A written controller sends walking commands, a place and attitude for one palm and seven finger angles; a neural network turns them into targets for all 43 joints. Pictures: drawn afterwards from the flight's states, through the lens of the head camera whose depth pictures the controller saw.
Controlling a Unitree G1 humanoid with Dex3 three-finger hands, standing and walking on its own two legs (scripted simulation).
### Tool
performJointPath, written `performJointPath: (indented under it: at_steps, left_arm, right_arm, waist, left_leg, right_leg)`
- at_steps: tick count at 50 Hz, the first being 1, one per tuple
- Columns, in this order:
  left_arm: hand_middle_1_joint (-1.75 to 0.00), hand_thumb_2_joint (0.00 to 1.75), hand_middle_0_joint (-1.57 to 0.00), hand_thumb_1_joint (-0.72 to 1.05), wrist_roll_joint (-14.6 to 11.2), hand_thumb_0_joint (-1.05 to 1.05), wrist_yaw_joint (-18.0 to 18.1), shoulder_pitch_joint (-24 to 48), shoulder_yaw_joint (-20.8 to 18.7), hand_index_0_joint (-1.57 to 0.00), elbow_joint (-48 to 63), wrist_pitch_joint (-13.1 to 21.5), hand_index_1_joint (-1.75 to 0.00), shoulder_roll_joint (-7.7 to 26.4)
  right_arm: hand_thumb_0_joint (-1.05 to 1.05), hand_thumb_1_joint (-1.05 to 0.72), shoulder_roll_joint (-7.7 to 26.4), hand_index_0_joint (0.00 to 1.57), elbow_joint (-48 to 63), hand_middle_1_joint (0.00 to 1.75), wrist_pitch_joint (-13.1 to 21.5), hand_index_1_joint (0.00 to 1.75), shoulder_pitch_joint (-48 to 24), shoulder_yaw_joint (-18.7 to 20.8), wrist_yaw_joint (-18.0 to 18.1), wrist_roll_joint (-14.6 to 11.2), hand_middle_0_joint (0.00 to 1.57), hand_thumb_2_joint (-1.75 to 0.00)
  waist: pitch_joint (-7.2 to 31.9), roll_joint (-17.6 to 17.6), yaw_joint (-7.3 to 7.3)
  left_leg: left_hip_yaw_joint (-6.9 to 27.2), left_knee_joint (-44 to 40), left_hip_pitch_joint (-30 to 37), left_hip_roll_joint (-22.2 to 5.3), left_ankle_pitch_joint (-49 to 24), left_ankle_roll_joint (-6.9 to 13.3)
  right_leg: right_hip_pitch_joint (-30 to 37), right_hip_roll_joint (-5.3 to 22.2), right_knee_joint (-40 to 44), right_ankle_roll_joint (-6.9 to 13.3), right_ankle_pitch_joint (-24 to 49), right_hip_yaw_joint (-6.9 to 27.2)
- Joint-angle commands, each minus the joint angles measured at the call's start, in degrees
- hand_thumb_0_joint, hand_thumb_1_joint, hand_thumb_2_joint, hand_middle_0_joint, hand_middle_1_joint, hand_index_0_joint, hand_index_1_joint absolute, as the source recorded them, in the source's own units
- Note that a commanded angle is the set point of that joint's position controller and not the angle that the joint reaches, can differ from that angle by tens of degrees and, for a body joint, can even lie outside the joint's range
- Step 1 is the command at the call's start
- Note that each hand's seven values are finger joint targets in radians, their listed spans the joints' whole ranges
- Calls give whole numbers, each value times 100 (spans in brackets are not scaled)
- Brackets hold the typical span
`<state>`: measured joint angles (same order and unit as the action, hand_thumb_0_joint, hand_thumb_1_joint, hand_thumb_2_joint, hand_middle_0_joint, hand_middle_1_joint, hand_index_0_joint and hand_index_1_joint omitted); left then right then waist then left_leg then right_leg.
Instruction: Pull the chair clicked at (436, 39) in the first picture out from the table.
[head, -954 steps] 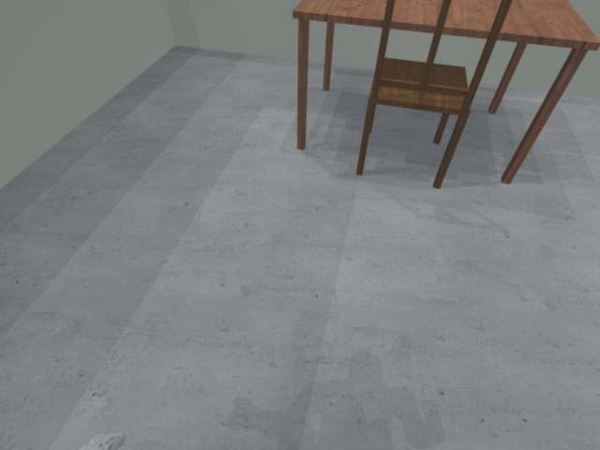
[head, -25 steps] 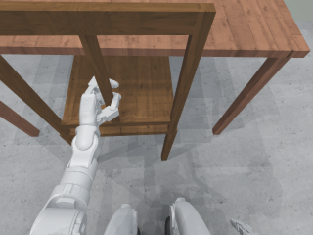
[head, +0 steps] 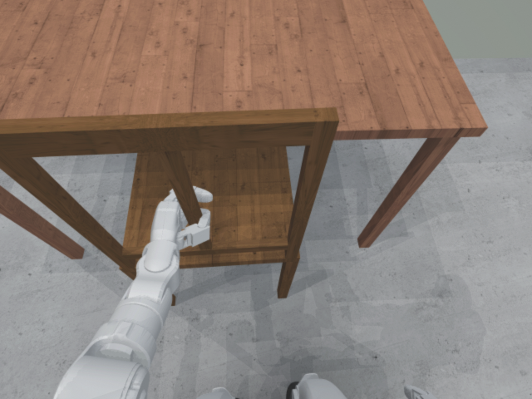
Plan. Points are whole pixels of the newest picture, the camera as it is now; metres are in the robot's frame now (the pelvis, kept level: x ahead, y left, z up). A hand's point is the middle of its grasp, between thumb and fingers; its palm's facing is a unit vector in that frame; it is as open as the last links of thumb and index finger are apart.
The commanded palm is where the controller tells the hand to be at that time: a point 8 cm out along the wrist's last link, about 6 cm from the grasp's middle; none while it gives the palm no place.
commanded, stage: step backward, pulling the chair out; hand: left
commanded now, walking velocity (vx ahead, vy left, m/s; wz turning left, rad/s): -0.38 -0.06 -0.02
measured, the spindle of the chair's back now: (191, 209) +0.42 +0.11 -0.04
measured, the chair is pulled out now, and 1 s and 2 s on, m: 0.05 0.18 0.25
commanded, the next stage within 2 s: none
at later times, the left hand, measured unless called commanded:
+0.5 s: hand (211, 264) +0.32 +0.08 -0.05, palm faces -0.11 -0.99 -0.13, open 5.4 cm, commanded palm +0.32 +0.14 -0.04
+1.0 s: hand (208, 307) +0.26 +0.08 -0.05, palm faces -0.06 -0.98 -0.18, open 5.6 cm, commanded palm +0.27 +0.13 -0.04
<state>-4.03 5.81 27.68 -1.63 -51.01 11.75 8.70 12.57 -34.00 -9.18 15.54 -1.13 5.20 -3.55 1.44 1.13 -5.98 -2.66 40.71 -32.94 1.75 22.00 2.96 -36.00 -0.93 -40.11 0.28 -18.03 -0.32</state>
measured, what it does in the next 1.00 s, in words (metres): shifts its weight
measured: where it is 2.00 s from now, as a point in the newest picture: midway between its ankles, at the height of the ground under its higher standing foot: outside the picture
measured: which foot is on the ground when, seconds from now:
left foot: down 0.00-1.00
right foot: down 0.00-1.00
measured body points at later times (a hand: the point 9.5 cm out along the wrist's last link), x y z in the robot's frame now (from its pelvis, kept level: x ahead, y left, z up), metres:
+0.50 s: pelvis -0.04 -0.01 +0.02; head +0.05 -0.02 +0.46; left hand +0.32 +0.13 -0.03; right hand +0.02 -0.26 -0.12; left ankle -0.03 +0.08 -0.71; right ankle +0.01 -0.11 -0.71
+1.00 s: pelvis -0.09 -0.02 +0.00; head -0.03 -0.04 +0.45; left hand +0.26 +0.13 -0.03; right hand -0.02 -0.28 -0.13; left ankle -0.03 +0.08 -0.71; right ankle +0.01 -0.11 -0.71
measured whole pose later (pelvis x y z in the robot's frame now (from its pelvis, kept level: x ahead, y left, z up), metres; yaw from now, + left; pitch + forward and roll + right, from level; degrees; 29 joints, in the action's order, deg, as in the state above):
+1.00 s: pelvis -0.09 -0.02 +0.00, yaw -2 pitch +3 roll +2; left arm -4.4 4.7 25.3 1.2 -59.3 14.2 8.1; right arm 13.7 -43.0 1.3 13.8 -0.5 7.8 -4.0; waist -4.7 0.8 -2.9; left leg -5.3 35.8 -25.8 1.2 13.3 1.8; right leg -30.3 -0.5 -36.7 2.2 -9.5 0.2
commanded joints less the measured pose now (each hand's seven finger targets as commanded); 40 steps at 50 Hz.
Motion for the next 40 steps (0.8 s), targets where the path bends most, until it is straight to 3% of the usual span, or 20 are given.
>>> performJointPath:
  at_steps: [1,3,7,10,12,16,18,21,25,26,29,31,34,36,40]
  left_arm:
    - [-145,90,-50,90,331,0,13,1986,39,-50,783,264,-145,985]
    - [-145,90,-50,90,336,0,-37,1861,131,-50,682,312,-145,836]
    - [-145,90,-50,90,337,0,-121,1588,203,-50,681,374,-145,705]
    - [-145,90,-50,90,342,0,-151,1471,176,-50,833,440,-145,743]
    - [-145,90,-50,90,356,0,-148,1377,117,-50,885,443,-145,812]
    - [-145,90,-50,90,301,0,-128,1435,19,-50,874,465,-145,1040]
    - [-145,90,-50,90,274,0,-126,1496,154,-50,781,462,-145,931]
    - [-145,90,-50,90,256,0,-84,1579,82,-50,663,468,-145,1116]
    - [-145,90,-50,90,223,0,-62,1696,220,-50,615,504,-145,984]
    - [-145,90,-50,90,232,0,-38,1694,80,-50,579,502,-145,1149]
    - [-145,90,-50,90,191,0,-30,1804,229,-50,566,534,-145,1005]
    - [-145,90,-50,90,203,0,-3,1851,134,-50,497,562,-145,1152]
    - [-145,90,-50,90,223,0,8,1882,266,-50,425,626,-145,987]
    - [-145,90,-50,90,236,0,37,1943,172,-50,416,655,-145,1112]
    - [-145,90,-50,90,251,0,52,1970,314,-50,446,697,-145,913]
  right_arm:
    - [0,-90,903,20,174,30,111,30,504,398,174,36,20,-90]
    - [0,-90,859,20,105,30,144,30,529,414,156,64,20,-90]
    - [0,-90,845,20,92,30,199,30,447,469,105,88,20,-90]
    - [0,-90,845,20,129,30,235,30,343,473,78,129,20,-90]
    - [0,-90,852,20,109,30,243,30,340,476,78,138,20,-90]
    - [0,-90,912,20,79,30,290,30,259,502,157,60,20,-90]
    - [0,-90,894,20,-10,30,341,30,261,475,183,23,20,-90]
    - [0,-90,947,20,-113,30,437,30,197,479,232,-10,20,-90]
    - [0,-90,897,20,-190,30,592,30,70,420,250,-32,20,-90]
    - [0,-90,933,20,-224,30,614,30,61,438,270,-30,20,-90]
    - [0,-90,890,20,-216,30,734,30,-25,406,266,-64,20,-90]
    - [0,-90,944,20,-252,30,816,30,-20,428,285,-58,20,-90]
    - [0,-90,911,20,-286,30,956,30,2,404,272,-77,20,-90]
    - [0,-90,968,20,-311,30,1048,30,5,411,294,-79,20,-90]
    - [0,-90,931,20,-301,30,1170,30,-71,337,306,-86,20,-90]
  waist:
    - [2414,592,96]
    - [2482,837,109]
    - [2466,976,150]
    - [2372,963,184]
    - [2389,737,184]
    - [2373,126,189]
    - [2378,83,174]
    - [2322,222,207]
    - [2192,271,244]
    - [2167,256,267]
    - [1936,16,277]
    - [1763,-26,288]
    - [1711,-123,289]
    - [1675,-116,311]
    - [1648,221,356]
  left_leg:
    - [611,-540,1902,-940,-4300,-214]
    - [678,-569,2392,-1061,-4994,-267]
    - [817,-771,2958,-1254,-5407,-314]
    - [796,-884,3020,-1340,-5451,-345]
    - [751,-871,3059,-1357,-5512,-353]
    - [561,-859,2334,-1177,-4028,-349]
    - [501,-885,2179,-1059,-3418,-378]
    - [472,-983,2080,-978,-2768,-332]
    - [502,-1152,2006,-938,-2190,-260]
    - [516,-1195,1990,-939,-2081,-235]
    - [487,-1193,1867,-834,-1357,-204]
    - [509,-1206,1863,-753,-961,-193]
    - [508,-1241,1953,-716,-612,-176]
    - [604,-1359,1947,-771,-475,-142]
    - [741,-1631,1751,-1030,-457,-54]
  right_leg:
    - [1802,704,413,-4,3958,500]
    - [1645,622,473,15,3517,433]
    - [1435,411,583,42,2254,333]
    - [1493,391,627,59,2179,339]
    - [1613,408,688,70,2525,369]
    - [2194,691,863,167,3866,665]
    - [2324,857,908,239,4057,786]
    - [2248,887,1003,201,3607,826]
    - [2075,818,1089,120,2650,723]
    - [2058,789,1118,93,2476,722]
    - [1859,841,1365,102,1562,823]
    - [1671,889,1600,137,965,937]
    - [1493,877,1748,126,394,921]
    - [1404,795,1733,101,124,848]
    - [1426,574,1157,37,103,591]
